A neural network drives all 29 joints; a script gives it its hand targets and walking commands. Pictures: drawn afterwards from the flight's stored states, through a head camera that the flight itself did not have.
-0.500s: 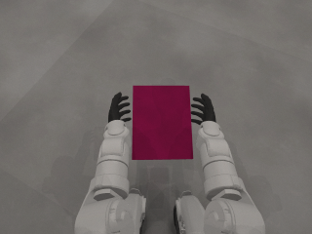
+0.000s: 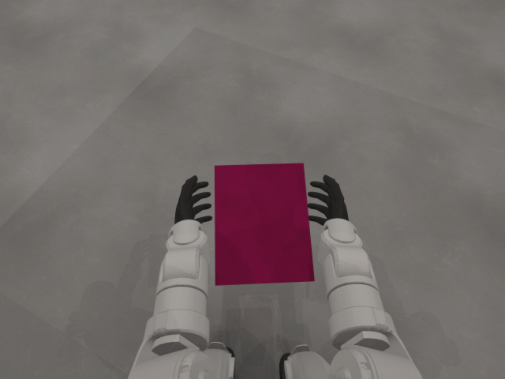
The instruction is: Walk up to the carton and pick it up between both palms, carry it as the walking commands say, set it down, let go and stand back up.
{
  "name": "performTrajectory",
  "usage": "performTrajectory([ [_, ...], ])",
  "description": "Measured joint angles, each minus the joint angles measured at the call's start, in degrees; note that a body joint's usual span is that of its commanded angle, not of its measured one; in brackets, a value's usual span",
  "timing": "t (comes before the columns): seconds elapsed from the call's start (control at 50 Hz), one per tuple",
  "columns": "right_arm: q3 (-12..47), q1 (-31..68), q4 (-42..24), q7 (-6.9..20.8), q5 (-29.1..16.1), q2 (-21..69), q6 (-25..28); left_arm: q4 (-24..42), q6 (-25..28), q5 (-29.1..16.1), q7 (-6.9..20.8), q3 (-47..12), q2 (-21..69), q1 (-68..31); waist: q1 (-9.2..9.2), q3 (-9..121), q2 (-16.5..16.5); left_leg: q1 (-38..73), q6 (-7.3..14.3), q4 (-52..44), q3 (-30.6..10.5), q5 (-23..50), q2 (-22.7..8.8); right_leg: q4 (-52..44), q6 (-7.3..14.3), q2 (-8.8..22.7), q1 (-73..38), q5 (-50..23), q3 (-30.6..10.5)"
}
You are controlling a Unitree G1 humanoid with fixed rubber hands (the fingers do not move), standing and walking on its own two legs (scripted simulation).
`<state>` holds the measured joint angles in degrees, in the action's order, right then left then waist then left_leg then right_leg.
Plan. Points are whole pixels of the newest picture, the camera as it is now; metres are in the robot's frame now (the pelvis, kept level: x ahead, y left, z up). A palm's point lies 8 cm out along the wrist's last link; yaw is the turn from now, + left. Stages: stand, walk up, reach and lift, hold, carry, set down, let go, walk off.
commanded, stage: reach and lift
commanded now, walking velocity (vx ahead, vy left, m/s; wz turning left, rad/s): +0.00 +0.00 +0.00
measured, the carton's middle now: (259, 228) +0.39 +0.00 -0.11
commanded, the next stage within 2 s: hold in 1.82 s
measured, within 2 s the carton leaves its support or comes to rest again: neither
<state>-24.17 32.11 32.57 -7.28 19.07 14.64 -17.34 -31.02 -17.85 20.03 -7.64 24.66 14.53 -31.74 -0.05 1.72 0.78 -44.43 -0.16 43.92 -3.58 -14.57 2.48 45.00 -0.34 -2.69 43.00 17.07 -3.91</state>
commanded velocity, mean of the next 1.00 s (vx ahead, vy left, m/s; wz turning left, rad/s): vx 0.00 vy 0.00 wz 0.00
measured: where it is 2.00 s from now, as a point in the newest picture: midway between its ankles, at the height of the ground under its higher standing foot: outside the picture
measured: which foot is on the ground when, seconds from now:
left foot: down 0.00-1.00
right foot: down 0.00-1.00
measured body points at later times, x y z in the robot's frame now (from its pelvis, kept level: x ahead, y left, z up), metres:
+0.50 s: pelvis +0.01 +0.01 +0.03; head +0.03 +0.01 +0.48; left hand +0.36 +0.13 +0.05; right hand +0.36 -0.12 +0.05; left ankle +0.06 +0.12 -0.70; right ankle +0.04 -0.12 -0.70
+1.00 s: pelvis +0.01 +0.00 +0.04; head -0.04 +0.00 +0.48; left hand +0.34 +0.12 +0.09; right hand +0.34 -0.12 +0.09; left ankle +0.06 +0.12 -0.70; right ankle +0.04 -0.12 -0.70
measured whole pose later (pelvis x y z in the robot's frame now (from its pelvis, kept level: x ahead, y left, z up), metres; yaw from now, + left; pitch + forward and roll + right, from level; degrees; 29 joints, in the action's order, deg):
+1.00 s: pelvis +0.01 +0.00 +0.04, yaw +0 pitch -7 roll +0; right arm -23.2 30.8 31.3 -6.6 22.6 14.2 -38.6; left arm -30.9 -39.3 21.0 -8.1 21.4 14.0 -30.5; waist -0.4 -0.6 0.4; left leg -9.4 0.1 27.3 -3.6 -10.8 1.9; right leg 28.1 0.1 -2.1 8.0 12.9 -4.7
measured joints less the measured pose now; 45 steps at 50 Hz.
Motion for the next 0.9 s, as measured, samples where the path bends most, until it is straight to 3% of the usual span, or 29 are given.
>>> performTrajectory([
  [0.32,1.62,-3.54,-0.76,1.60,0.03,-1.24,-5.45,-0.54,-5.74,-0.14,0.50,-3.51,-0.84,2.48,-0.44,-1.59,-0.11,16.61,0.49,-10.45,0.27,2.74,-0.06,-10.64,-0.12,0.63,-16.57,-2.94,-0.76],
  [0.66,4.11,-4.41,-2.18,1.12,0.92,-1.57,-14.98,0.66,-14.74,-1.16,-0.47,-6.03,-1.42,3.98,-0.75,-1.19,-0.41,29.29,0.54,-15.19,0.19,3.41,-0.23,-15.61,0.04,0.79,-29.32,-3.78,-0.91],
  [0.9,1.38,-2.00,-1.47,1.20,3.23,-0.72,-20.79,0.19,-20.96,0.60,-0.27,-3.75,-0.63,1.73,-0.82,-1.76,-0.33,34.96,0.35,-16.70,0.19,3.70,-0.46,-16.78,0.35,0.64,-34.77,-3.99,-0.97],
])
